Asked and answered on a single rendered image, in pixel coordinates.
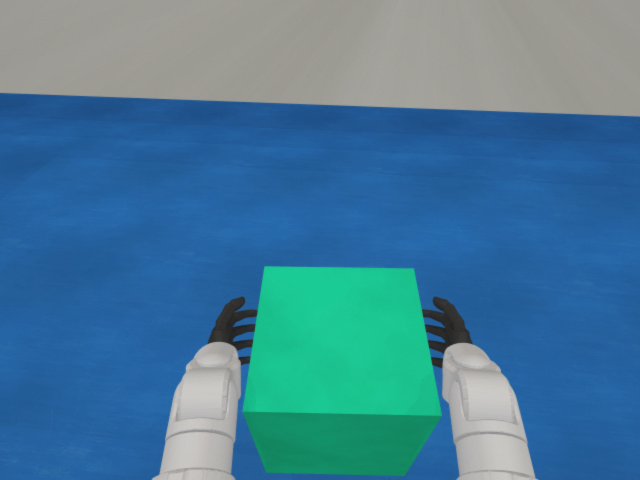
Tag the carton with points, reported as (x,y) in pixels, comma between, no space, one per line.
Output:
(340,379)

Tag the left robot hand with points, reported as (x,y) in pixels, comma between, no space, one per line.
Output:
(224,330)

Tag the right robot hand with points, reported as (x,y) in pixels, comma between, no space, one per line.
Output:
(454,331)

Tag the left robot forearm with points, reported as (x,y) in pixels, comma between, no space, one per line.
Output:
(202,425)

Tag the right robot forearm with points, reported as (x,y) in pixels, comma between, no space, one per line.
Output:
(487,427)

